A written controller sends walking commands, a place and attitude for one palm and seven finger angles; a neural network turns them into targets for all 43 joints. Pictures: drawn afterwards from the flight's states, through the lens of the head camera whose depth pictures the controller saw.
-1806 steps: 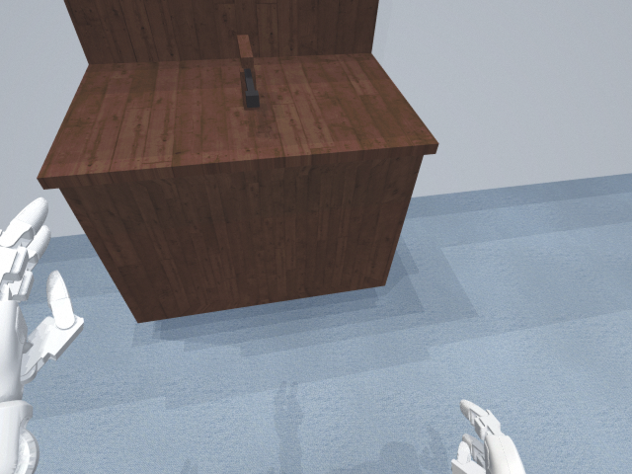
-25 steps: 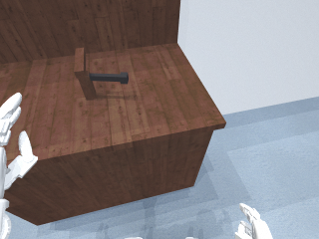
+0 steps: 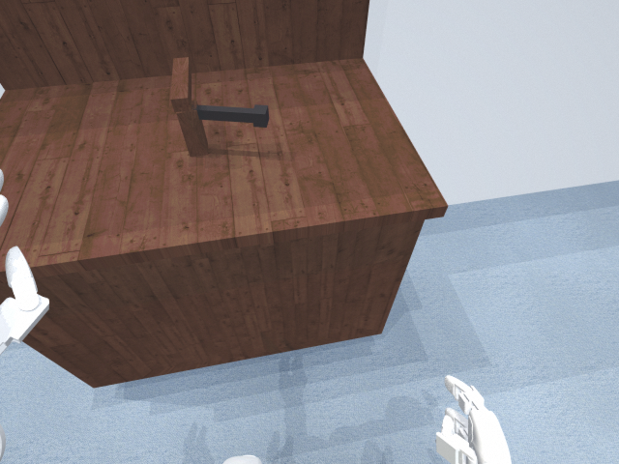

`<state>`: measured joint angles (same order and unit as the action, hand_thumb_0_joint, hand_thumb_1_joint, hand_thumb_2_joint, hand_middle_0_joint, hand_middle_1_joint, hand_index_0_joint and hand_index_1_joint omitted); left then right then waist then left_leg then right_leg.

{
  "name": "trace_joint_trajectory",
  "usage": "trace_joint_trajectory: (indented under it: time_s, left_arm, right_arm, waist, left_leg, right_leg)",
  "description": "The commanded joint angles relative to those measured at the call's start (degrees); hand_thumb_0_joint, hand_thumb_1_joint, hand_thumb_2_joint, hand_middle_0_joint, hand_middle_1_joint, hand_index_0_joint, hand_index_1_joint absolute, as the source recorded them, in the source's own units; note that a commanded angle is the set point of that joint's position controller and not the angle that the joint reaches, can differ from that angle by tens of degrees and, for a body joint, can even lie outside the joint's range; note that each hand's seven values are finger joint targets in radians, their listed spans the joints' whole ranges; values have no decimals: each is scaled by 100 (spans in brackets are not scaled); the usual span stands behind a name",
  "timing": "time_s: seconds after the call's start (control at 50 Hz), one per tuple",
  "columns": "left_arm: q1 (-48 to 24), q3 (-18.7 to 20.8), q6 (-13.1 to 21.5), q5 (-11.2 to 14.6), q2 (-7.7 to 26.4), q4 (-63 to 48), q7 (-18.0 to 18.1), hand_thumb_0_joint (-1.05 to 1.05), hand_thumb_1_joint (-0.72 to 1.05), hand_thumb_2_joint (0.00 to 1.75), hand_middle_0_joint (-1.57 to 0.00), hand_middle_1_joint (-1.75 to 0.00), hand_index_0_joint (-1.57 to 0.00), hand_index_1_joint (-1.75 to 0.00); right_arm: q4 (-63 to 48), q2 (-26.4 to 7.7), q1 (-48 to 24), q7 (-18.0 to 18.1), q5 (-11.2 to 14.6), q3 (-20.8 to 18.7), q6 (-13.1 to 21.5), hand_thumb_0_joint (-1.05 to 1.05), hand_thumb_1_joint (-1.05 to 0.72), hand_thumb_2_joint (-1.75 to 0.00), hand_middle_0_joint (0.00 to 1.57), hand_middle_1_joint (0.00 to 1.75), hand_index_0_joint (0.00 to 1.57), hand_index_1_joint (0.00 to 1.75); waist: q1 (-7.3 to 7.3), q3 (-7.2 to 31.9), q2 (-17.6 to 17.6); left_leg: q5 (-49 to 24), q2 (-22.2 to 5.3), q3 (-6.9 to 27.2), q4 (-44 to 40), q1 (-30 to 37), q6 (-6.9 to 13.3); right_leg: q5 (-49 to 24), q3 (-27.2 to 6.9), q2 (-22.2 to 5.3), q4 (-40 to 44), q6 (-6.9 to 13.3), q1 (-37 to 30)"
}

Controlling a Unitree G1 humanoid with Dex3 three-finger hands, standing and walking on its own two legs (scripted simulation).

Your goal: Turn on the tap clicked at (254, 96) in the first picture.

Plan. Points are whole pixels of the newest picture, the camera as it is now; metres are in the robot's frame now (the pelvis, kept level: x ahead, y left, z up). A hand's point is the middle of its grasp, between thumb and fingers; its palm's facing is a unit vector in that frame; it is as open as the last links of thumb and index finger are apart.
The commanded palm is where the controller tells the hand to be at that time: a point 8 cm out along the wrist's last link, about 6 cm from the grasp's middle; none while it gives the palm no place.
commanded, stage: step back with the hand held close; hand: left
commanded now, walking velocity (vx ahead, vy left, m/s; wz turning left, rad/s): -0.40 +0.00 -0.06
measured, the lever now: (260, 116) +0.65 +0.18 +0.07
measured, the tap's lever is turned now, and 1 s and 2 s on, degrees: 73 73 73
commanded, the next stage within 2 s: stop stepping back and stand still in 0.06 s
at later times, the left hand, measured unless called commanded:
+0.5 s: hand out of the picture +0.10 +0.27 +0.18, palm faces +0.44 -0.81 -0.39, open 7.4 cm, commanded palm +0.06 +0.29 +0.19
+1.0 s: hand (25, 450) +0.10 +0.23 +0.16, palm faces +0.42 -0.82 -0.39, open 7.4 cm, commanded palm +0.04 +0.26 +0.19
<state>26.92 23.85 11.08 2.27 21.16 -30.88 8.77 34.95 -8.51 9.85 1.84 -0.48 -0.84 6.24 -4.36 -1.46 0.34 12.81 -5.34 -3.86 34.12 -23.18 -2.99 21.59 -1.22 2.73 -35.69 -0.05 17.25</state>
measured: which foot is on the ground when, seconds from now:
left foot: down 0.00-0.02, up 0.04-0.28, down 0.30-1.00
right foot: down 0.00-0.74, up 0.76-0.90, down 0.92-1.00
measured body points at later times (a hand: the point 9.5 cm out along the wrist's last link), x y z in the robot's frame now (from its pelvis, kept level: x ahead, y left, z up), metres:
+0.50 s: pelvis -0.10 +0.01 +0.01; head -0.13 +0.02 +0.46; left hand +0.07 +0.31 +0.20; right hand +0.02 -0.25 -0.07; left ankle -0.11 +0.13 -0.72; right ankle -0.06 -0.09 -0.72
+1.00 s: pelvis -0.12 -0.02 +0.01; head -0.12 -0.04 +0.46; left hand +0.07 +0.27 +0.18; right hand +0.02 -0.25 -0.10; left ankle -0.11 +0.11 -0.70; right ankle -0.10 -0.10 -0.72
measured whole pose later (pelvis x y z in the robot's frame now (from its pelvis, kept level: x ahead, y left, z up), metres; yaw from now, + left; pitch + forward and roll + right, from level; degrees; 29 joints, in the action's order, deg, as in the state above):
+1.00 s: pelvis -0.12 -0.02 +0.01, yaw +0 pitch -3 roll -1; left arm 23.8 18.3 7.6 1.5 18.2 -21.0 8.2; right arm 39.3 -12.1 14.6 2.5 0.5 -0.1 5.8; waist -0.4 -1.5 -3.1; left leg 22.1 -2.2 -0.2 44.5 -18.7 1.0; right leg 15.3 3.2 2.6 -31.5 3.4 13.4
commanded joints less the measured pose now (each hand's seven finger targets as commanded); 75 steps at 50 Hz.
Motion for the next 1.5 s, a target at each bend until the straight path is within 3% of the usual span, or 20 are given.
trace_joint_trajectory:
  time_s: [0.0,0.02,0.06,0.12,0.18,0.24,0.28,0.36,0.48,0.58,0.66,0.72,0.76,0.86,0.9,0.92,1.04,1.1,1.3,1.48]
  left_arm:
    - [-1253,-173,217,-168,943,-949,-103,0,90,90,-20,-30,-20,-30]
    - [-1090,-229,202,-147,849,-890,-84,0,90,90,-20,-30,-20,-30]
    - [-188,459,216,-149,1351,-869,-80,0,90,90,-20,-30,-20,-30]
    - [420,495,172,-27,1185,-1136,-86,0,90,90,-20,-30,-20,-30]
    - [663,679,169,63,1241,-1320,10,0,90,90,-20,-30,-20,-30]
    - [698,606,169,152,1178,-1448,89,0,90,90,-20,-30,-20,-30]
    - [700,519,187,160,1120,-1590,96,0,90,90,-20,-30,-20,-30]
    - [-20,504,143,63,1165,-1396,102,0,90,90,-20,-30,-20,-30]
    - [-1026,-373,-39,-142,525,-130,97,0,90,90,-20,-30,-20,-30]
    - [-1613,-244,-41,-138,957,-420,73,0,90,90,-20,-30,-20,-30]
    - [-911,255,64,-41,1293,-847,115,0,90,90,-20,-30,-20,-30]
    - [-571,292,119,-80,1039,-1066,187,0,90,90,-20,-30,-20,-30]
    - [-777,479,96,-78,1182,-979,152,0,90,90,-20,-30,-20,-30]
    - [-446,-94,-67,-55,607,61,51,0,90,90,-20,-30,-20,-30]
    - [-643,-193,-20,-82,710,32,-47,0,90,90,-20,-30,-20,-30]
    - [-1019,-215,8,-69,833,-287,-61,0,90,90,-20,-30,-20,-30]
    - [-774,258,223,-15,1135,-1173,80,0,90,90,-20,-30,-20,-30]
    - [-399,402,282,28,1114,-1404,160,0,90,90,-20,-30,-20,-30]
    - [-69,43,38,88,725,-432,-4,0,90,90,-20,-30,-20,-30]
    - [-488,192,46,61,1040,-985,61,0,90,90,-20,-30,-20,-30]
  right_arm:
    - [-711,-808,-579,115,-3,-244,117,0,-90,-90,20,30,20,30]
    - [-807,-796,-609,106,83,-348,85,0,-90,-90,20,30,20,30]
    - [-956,-803,-605,99,32,-363,6,0,-90,-90,20,30,20,30]
    - [-1129,-600,-670,140,79,-159,-280,0,-90,-90,20,30,20,30]
    - [-1227,-693,-446,192,100,-186,-368,0,-90,-90,20,30,20,30]
    - [-1224,-925,-176,222,154,-240,-305,0,-90,-90,20,30,20,30]
    - [-1294,-1174,-222,304,195,-307,-156,0,-90,-90,20,30,20,30]
    - [-1027,-1128,-212,355,138,-257,104,0,-90,-90,20,30,20,30]
    - [-676,-1251,-314,359,129,-220,247,0,-90,-90,20,30,20,30]
    - [-527,-982,-325,254,28,-208,241,0,-90,-90,20,30,20,30]
    - [-567,-931,-258,193,8,-138,149,0,-90,-90,20,30,20,30]
    - [-728,-967,-317,244,16,-54,173,0,-90,-90,20,30,20,30]
    - [-648,-872,-246,234,15,-135,225,0,-90,-90,20,30,20,30]
    - [-660,-1014,-300,241,107,-109,302,0,-90,-90,20,30,20,30]
    - [-646,-997,-261,191,93,-197,276,0,-90,-90,20,30,20,30]
    - [-676,-944,-361,147,106,-174,290,0,-90,-90,20,30,20,30]
    - [-688,-866,-364,151,58,-141,345,0,-90,-90,20,30,20,30]
    - [-808,-1035,-505,214,65,-215,314,0,-90,-90,20,30,20,30]
    - [-855,-1045,-404,166,130,-300,167,0,-90,-90,20,30,20,30]
    - [-965,-982,-606,246,55,-203,115,0,-90,-90,20,30,20,30]
  waist:
    - [381,824,1080]
    - [270,1069,1645]
    - [145,1424,1203]
    - [269,1441,730]
    - [403,1601,468]
    - [521,1529,73]
    - [417,1246,-1028]
    - [532,523,-1747]
    - [532,-404,-592]
    - [524,-71,1147]
    - [583,305,85]
    - [595,-73,-2029]
    - [546,20,-1407]
    - [434,-107,-510]
    - [504,-65,1201]
    - [477,-4,1393]
    - [466,599,176]
    - [328,739,-1127]
    - [450,889,208]
    - [360,782,-420]
  left_leg:
    - [239,157,-169,828,253,98]
    - [1431,472,-41,1712,-292,115]
    - [1400,486,435,2055,-517,191]
    - [1359,373,473,1617,-463,124]
    - [1032,407,387,627,54,220]
    - [-79,368,401,-1017,1192,369]
    - [-524,-511,1459,-1706,1486,744]
    - [957,-596,1553,-2220,676,806]
    - [3123,-325,1219,-1802,-333,838]
    - [1367,519,215,1150,41,538]
    - [1387,293,464,-161,1350,577]
    - [3709,-1241,2930,-2778,593,1299]
    - [3256,-1174,2627,-2625,340,1412]
    - [2171,-256,893,-1257,12,795]
    - [1182,383,251,836,-335,499]
    - [1092,437,226,1621,-503,419]
    - [131,391,318,-442,1035,425]
    - [-1288,-327,1339,-1257,1664,657]
    - [-1713,118,477,-692,1501,405]
    - [-1725,95,648,-1053,1635,437]
  right_leg:
    - [-5353,-1687,-1566,1624,320,-396]
    - [-6751,-1744,-1795,1443,95,-1044]
    - [-6426,-1335,-1678,1166,-90,-1360]
    - [-5500,-1340,-1718,1157,667,-1407]
    - [-4408,-1338,-1589,1207,753,-1398]
    - [-2368,-1140,-1186,1212,400,-908]
    - [-1022,-632,-333,634,17,-285]
    - [-439,-38,-173,91,-67,-60]
    - [50,62,11,882,28,-512]
    - [1876,-2457,-1580,2620,882,-10]
    - [1659,-1468,-1444,1836,795,749]
    - [509,188,111,-1555,36,916]
    - [468,-9,-124,-2242,-21,844]
    - [-187,417,-78,1109,-26,-835]
    - [-8,-1943,-1354,2294,586,-756]
    - [-744,-2483,-1949,2467,888,-832]
    - [-1826,-955,-1396,1407,630,-863]
    - [-1371,-308,-476,758,104,-560]
    - [-3445,-568,-707,1310,94,-1234]
    - [-2589,-406,-522,1470,116,-1105]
